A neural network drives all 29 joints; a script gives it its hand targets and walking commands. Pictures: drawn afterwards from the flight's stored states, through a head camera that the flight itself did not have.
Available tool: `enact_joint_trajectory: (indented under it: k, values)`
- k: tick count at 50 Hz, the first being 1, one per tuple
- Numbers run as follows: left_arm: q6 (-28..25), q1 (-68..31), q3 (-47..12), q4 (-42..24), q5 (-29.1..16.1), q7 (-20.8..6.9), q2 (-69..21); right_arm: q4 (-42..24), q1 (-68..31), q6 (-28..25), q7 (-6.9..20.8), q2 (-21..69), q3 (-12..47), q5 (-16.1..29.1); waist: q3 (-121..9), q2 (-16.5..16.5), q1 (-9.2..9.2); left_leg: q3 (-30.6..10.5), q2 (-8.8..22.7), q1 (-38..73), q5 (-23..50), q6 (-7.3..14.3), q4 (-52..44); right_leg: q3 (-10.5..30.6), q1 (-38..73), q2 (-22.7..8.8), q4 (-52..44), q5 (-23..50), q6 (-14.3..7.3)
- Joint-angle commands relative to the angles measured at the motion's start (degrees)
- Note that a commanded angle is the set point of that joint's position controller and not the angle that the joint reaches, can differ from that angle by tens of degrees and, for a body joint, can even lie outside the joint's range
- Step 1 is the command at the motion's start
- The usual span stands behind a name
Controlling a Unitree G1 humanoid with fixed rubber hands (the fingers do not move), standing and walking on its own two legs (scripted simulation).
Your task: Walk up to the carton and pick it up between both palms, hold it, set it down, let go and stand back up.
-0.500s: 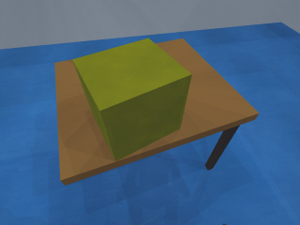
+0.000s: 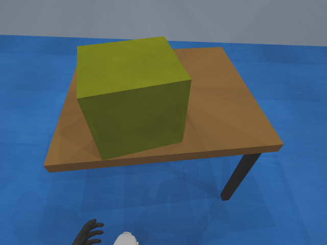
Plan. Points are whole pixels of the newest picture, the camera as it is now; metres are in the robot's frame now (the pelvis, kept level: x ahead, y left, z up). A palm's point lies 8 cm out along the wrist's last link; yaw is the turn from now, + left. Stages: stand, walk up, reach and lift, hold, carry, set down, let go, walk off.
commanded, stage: walk up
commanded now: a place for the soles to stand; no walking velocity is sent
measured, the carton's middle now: (133, 97) +0.57 +0.10 +0.02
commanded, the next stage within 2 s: none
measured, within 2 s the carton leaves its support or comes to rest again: neither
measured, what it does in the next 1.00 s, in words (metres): walks ahead: left foot, then right foot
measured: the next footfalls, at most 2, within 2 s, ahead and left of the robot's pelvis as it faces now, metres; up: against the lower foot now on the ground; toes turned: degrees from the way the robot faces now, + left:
left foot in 0.58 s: +0.17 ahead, +0.05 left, +0.00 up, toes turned +16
right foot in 0.86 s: +0.18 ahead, -0.17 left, +0.00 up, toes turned +6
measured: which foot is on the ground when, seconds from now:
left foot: up 0.00-0.56, down 0.58-0.86, up 0.88-1.00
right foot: down 0.00-0.58, up 0.60-0.84, down 0.86-1.00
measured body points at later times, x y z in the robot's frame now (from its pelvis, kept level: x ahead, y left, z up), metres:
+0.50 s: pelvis +0.07 -0.07 +0.02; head +0.10 -0.08 +0.47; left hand -0.02 +0.13 -0.11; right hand +0.27 -0.19 -0.11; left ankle +0.13 +0.06 -0.69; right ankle +0.03 -0.11 -0.71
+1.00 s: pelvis +0.11 -0.07 +0.01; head +0.14 -0.10 +0.46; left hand +0.16 +0.17 -0.09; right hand +0.28 -0.27 -0.13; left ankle +0.08 +0.05 -0.64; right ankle +0.17 -0.17 -0.71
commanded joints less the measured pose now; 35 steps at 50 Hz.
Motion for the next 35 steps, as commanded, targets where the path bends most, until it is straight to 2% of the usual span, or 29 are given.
enact_joint_trajectory:
  k: [1,2,4,6,9,11,15,21,25,26,27,28,29,30,31,32,33,34,35]
  values:
    - [-1.47,-0.17,3.15,-4.08,-0.10,1.92,7.59,-6.89,-1.89,-2.27,0.50,-0.71,0.82,0.20,8.27,-6.42,-0.29,1.57,-1.63,-14.48,5.47,-0.80,15.47,22.44,1.60,-13.47,-34.88,-23.61,-2.74]
    - [-2.08,-1.32,3.10,-4.54,0.05,1.76,6.37,-4.73,1.22,-2.36,1.03,-1.35,0.71,0.08,5.10,-5.17,-1.07,3.67,-1.25,-11.21,8.04,-1.18,17.04,18.11,3.43,-12.10,-33.45,-18.14,-3.40]
    - [-3.68,0.77,2.62,-3.29,0.05,1.64,3.32,-3.76,0.61,-2.46,1.95,-2.03,0.57,-0.43,4.25,-2.12,-0.33,4.54,-0.48,-10.53,10.73,-1.32,16.78,15.23,6.03,-12.08,-33.41,-11.15,-3.99]
    - [-4.99,4.84,2.65,-1.16,0.18,1.90,2.14,-4.00,-2.08,-2.42,2.48,-1.50,0.84,-0.43,5.35,-0.20,0.99,4.18,-0.01,-12.87,12.73,-0.80,13.88,13.30,10.56,-12.53,-33.09,-5.74,-2.60]
    - [-6.02,11.06,3.29,1.18,0.07,2.57,2.45,-3.97,-5.35,-2.25,2.81,-0.39,1.56,-0.28,4.70,-1.30,2.81,4.95,-0.70,-14.96,14.58,0.32,10.45,10.53,17.83,-12.64,-32.08,1.80,-0.36]
    - [-6.22,14.09,3.52,1.92,-0.09,2.95,2.28,-3.92,-7.70,-2.19,2.88,0.32,2.08,-0.19,4.20,-2.79,3.83,5.92,-1.19,-15.42,14.77,0.81,8.51,8.89,21.22,-12.59,-31.24,7.05,0.32]
    - [-5.87,17.80,3.46,2.66,-0.15,3.50,1.25,-4.03,-12.54,-2.25,2.93,2.60,3.28,-0.15,3.85,-4.79,5.15,8.94,-1.62,-13.77,14.09,1.85,3.13,4.00,23.85,-11.42,-28.70,17.47,-0.48]
    - [-4.88,20.81,3.56,3.23,-0.22,3.84,1.84,-5.10,-19.25,-2.73,2.84,6.39,5.37,0.02,4.26,-5.05,6.55,15.05,-1.83,-6.56,13.07,4.51,-7.99,-0.90,22.12,-11.11,-25.32,24.73,-3.09]
    - [-4.05,21.19,3.67,3.54,-0.30,4.19,3.10,-5.06,-19.46,-3.29,2.44,7.89,5.91,0.07,3.19,-3.47,5.71,16.98,-2.88,0.93,10.67,7.63,-14.30,-1.62,20.42,-12.63,-20.80,28.94,-5.02]
    - [-3.79,20.79,3.64,3.57,-0.38,4.24,3.34,-4.93,-18.49,-3.44,2.28,7.92,5.82,0.09,2.78,-2.69,4.83,16.98,-3.03,4.02,11.52,8.56,-17.05,-2.01,19.12,-12.70,-18.91,29.26,-5.01]
    - [-3.59,19.85,3.54,3.58,-0.69,4.20,3.53,-4.45,-15.99,-3.70,2.08,7.46,5.50,-0.01,1.85,-1.12,3.00,16.14,-2.53,10.12,16.61,9.70,-21.77,-3.31,15.86,-12.24,-15.35,30.15,-4.18]
    - [-3.69,18.96,3.13,3.43,-1.14,3.96,3.10,-3.72,-11.41,-4.08,1.79,5.41,4.56,-0.24,-1.36,1.25,0.42,11.91,0.13,20.64,22.76,11.56,-22.93,-4.99,9.41,-11.01,-9.05,28.99,-2.74]
    - [-4.09,17.78,2.43,2.54,-1.40,3.65,2.07,-2.76,-3.90,-4.50,1.30,1.41,2.86,-0.44,-7.66,5.91,-2.93,0.84,7.92,32.88,30.76,15.64,-21.37,-7.17,0.76,-7.48,2.69,20.40,-0.49]
    - [-3.83,17.91,1.95,1.37,-1.30,3.27,0.37,-2.12,1.26,-4.55,0.46,-1.85,1.52,-0.02,-12.11,11.10,-4.54,-16.83,17.95,40.25,33.57,23.28,-25.45,-6.40,-9.01,1.51,16.82,-9.27,1.99]
    - [-2.93,14.98,2.70,-0.25,-0.38,3.08,1.46,-2.10,2.12,-4.08,-0.63,-2.31,0.79,1.14,-11.82,7.29,-4.93,-21.22,20.01,37.44,26.16,27.75,-28.47,-0.05,-12.32,2.88,25.58,-18.38,2.22]
    - [-2.66,11.70,2.59,-1.68,0.07,2.79,0.96,-2.83,-1.45,-3.94,-1.34,-1.17,0.89,1.63,-7.87,6.01,-3.92,-16.81,18.60,33.27,20.80,26.37,-30.93,2.69,-15.42,1.86,28.38,-17.28,1.50]
    - [-2.67,10.59,2.31,-2.00,-0.03,2.40,0.10,-3.64,-4.85,-3.85,-1.59,0.23,1.47,1.52,-4.04,6.18,-2.34,-11.27,16.30,28.71,18.28,23.94,-32.23,3.93,-16.21,0.98,28.25,-15.80,1.43]
    - [-2.54,10.92,2.33,-1.40,-0.17,2.12,-0.16,-4.27,-7.96,-3.79,-1.50,1.64,2.23,1.32,-1.55,6.69,-0.42,-6.30,13.68,23.00,18.67,21.38,-32.79,4.86,-13.86,0.17,25.52,-14.18,1.67]
    - [-2.32,12.51,2.40,-0.39,-0.23,1.90,-0.49,-4.52,-10.97,-3.90,-1.12,2.49,2.75,1.15,-0.64,7.38,1.52,-1.42,11.35,17.05,22.48,19.68,-32.43,4.77,-9.32,0.04,22.05,-12.19,2.04]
